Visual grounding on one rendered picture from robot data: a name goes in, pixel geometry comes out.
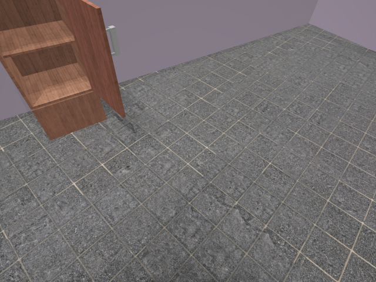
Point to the cupboard door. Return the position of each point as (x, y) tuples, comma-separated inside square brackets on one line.
[(88, 28)]

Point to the handle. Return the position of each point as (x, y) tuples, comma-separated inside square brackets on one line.
[(114, 40)]

